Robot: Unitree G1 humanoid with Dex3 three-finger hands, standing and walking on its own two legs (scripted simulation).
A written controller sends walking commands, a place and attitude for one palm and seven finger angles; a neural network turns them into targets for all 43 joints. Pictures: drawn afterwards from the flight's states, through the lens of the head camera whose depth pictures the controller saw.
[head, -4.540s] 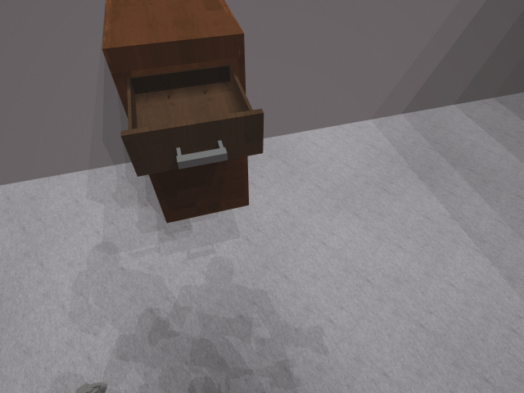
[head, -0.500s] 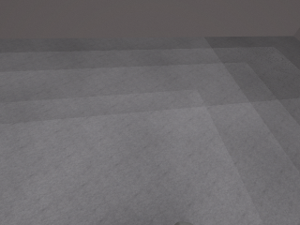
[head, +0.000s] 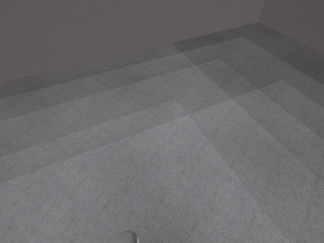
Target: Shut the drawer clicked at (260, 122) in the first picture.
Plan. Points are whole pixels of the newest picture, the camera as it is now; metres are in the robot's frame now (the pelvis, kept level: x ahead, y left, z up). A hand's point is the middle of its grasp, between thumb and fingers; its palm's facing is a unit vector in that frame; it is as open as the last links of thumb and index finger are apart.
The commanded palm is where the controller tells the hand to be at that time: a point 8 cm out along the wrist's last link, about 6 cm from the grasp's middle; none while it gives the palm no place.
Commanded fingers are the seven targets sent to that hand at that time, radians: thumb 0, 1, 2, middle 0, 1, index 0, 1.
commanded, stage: turn to face it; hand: left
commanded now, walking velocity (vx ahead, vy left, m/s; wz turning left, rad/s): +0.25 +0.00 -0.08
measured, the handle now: out of the picture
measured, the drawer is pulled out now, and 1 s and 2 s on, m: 0.30 0.30 0.30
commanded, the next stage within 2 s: none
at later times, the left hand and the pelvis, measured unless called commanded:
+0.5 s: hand (78, 240) +0.17 +0.26 -0.17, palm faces +0.17 -0.97 -0.18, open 7.4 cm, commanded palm none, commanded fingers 0.00 0.90 0.90 -0.20 -0.30 -0.20 -0.30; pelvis +0.10 +0.07 +0.00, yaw +6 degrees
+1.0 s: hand out of the picture +0.12 +0.20 -0.14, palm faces +0.44 -0.85 -0.29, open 7.4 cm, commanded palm none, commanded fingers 0.00 0.90 0.90 -0.20 -0.30 -0.20 -0.30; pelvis +0.12 -0.01 +0.00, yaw +26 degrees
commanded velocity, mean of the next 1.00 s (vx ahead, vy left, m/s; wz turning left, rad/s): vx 0.01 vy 0.00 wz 0.54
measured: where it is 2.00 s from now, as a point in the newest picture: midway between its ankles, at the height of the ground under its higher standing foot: outside the picture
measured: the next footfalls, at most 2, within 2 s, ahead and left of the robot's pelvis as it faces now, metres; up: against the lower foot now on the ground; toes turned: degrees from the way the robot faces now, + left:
left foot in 0.18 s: +0.19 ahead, +0.13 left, +0.00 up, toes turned +6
right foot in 0.82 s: +0.18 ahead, -0.09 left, +0.00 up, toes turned +19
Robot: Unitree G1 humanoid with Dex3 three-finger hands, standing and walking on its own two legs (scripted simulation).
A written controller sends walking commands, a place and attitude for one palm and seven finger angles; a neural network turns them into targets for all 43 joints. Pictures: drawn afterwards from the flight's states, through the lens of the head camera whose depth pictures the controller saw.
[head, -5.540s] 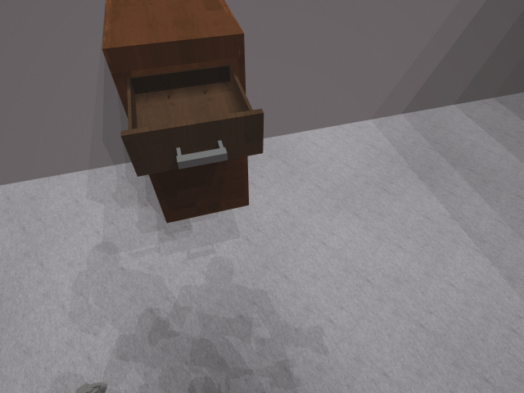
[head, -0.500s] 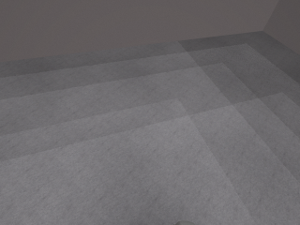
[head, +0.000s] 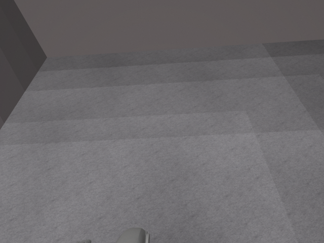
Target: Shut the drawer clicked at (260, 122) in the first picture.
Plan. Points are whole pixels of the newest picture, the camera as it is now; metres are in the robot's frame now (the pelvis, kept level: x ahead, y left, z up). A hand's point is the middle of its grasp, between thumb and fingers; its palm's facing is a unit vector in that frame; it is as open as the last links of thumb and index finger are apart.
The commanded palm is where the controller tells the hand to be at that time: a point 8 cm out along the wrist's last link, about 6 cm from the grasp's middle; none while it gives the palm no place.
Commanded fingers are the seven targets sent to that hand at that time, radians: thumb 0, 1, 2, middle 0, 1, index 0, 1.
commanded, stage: turn to face it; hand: left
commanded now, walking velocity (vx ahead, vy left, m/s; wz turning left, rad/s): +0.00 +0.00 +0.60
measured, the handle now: out of the picture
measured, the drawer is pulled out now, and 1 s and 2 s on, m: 0.30 0.30 0.30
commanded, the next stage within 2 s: none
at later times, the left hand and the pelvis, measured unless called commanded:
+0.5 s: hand out of the picture -0.03 +0.28 -0.18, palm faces +0.37 -0.89 -0.26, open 7.4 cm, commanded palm none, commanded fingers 0.00 0.90 0.90 -0.20 -0.30 -0.20 -0.30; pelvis +0.00 +0.05 -0.01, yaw +18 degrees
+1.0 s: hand out of the picture -0.01 +0.21 -0.14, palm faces +0.56 -0.78 -0.29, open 7.4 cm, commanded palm none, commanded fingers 0.00 0.90 0.90 -0.20 -0.30 -0.20 -0.30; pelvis +0.02 -0.01 +0.00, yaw +37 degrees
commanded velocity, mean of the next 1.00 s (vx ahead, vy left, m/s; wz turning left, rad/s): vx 0.00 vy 0.00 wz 0.60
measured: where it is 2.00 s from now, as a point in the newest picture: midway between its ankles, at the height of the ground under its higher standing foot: outside the picture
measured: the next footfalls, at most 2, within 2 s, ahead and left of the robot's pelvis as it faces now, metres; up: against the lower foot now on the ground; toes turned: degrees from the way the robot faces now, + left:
left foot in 0.30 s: +0.00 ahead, +0.15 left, +0.00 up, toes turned +18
right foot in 0.78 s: +0.10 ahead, -0.07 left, +0.00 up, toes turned +26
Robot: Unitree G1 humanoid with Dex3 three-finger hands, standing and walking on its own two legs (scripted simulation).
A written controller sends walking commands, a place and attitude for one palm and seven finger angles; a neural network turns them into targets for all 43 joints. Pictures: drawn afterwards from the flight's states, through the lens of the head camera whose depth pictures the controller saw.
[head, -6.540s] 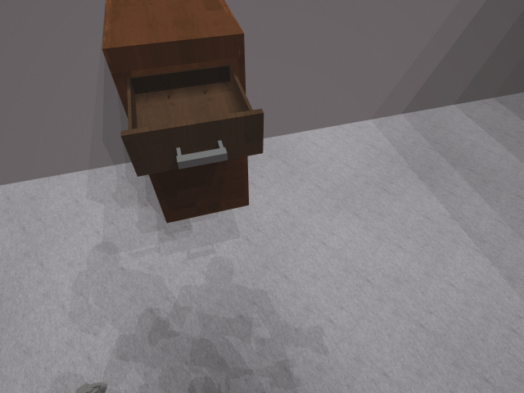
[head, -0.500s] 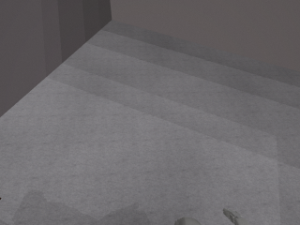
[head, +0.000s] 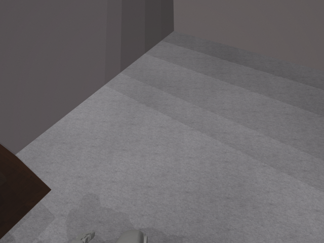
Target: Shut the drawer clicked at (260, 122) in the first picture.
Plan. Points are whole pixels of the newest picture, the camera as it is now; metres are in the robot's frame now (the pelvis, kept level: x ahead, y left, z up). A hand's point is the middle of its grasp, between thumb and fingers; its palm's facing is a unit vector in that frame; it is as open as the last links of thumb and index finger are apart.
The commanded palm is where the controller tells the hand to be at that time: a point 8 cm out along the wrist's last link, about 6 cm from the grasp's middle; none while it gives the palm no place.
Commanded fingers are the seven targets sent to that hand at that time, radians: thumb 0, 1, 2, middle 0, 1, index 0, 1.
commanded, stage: turn to face it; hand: left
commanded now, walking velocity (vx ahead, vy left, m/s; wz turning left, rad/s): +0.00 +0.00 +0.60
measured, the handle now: out of the picture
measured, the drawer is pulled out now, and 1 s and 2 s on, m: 0.30 0.30 0.30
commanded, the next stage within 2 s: take the last steps up to it in 1.50 s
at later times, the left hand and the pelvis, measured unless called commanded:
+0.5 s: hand out of the picture +0.00 +0.29 -0.17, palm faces +0.34 -0.91 -0.25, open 7.4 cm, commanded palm none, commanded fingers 0.00 0.90 0.90 -0.20 -0.30 -0.20 -0.30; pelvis +0.00 +0.05 +0.00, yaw +17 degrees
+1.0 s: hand out of the picture -0.02 +0.21 -0.14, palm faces +0.58 -0.77 -0.28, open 7.4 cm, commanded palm none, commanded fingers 0.00 0.90 0.90 -0.20 -0.30 -0.20 -0.30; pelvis +0.02 +0.00 +0.00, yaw +37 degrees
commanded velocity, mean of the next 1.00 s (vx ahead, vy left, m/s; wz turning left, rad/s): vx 0.00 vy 0.00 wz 0.60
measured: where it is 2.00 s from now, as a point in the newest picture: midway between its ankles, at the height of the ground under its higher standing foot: outside the picture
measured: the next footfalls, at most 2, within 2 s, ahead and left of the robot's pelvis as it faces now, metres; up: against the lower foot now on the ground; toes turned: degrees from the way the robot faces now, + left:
left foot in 0.24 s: +0.02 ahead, +0.15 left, +0.00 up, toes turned +15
right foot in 0.74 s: +0.11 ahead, -0.07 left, +0.00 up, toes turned +25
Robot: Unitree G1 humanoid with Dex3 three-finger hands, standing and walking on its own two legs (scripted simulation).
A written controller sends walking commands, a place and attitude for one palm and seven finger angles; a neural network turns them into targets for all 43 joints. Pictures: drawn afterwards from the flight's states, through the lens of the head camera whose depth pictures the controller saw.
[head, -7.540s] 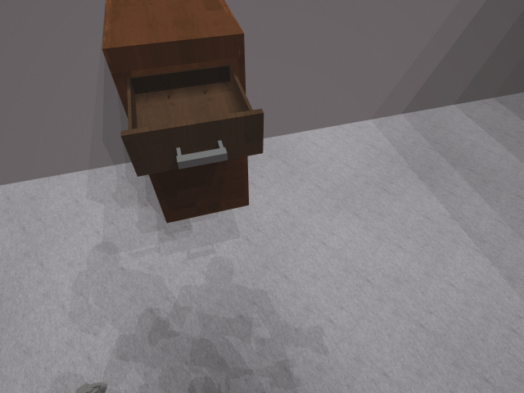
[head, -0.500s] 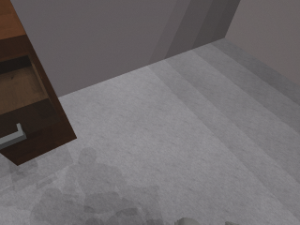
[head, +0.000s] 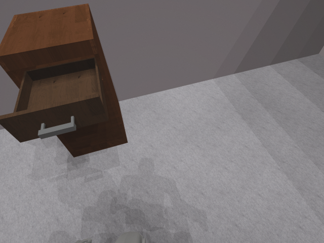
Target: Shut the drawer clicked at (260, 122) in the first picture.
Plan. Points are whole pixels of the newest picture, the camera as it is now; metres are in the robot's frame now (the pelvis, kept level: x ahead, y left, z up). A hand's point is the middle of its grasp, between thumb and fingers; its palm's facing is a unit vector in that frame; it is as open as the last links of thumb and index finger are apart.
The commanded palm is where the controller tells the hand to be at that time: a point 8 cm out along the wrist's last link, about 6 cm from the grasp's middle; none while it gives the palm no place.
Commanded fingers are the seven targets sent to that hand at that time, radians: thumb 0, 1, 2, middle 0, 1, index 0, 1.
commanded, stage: turn to face it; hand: left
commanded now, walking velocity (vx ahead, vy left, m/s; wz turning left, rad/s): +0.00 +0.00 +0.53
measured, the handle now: (57, 126) +0.52 +0.42 -0.09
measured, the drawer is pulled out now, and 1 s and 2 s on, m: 0.30 0.30 0.30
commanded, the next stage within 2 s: take the last steps up to it in 0.50 s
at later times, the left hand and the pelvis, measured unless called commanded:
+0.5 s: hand out of the picture +0.01 +0.27 -0.17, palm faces +0.26 -0.93 -0.25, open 7.4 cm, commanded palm none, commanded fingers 0.00 0.90 0.90 -0.20 -0.30 -0.20 -0.30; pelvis +0.00 +0.05 +0.00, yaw +12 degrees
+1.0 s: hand out of the picture -0.06 +0.18 -0.16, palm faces +0.40 -0.90 -0.19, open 7.4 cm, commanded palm none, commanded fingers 0.00 0.90 0.90 -0.20 -0.30 -0.20 -0.30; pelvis +0.05 +0.04 +0.01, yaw +19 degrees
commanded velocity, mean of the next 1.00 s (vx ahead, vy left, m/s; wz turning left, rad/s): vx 0.13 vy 0.01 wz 0.22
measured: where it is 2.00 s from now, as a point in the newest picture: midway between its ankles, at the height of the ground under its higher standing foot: (145, 224)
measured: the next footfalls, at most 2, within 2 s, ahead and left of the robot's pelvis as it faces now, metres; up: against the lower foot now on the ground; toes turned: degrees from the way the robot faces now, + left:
left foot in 0.18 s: +0.02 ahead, +0.15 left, +0.00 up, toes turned +11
right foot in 0.66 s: +0.07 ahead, -0.07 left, +0.00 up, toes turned +10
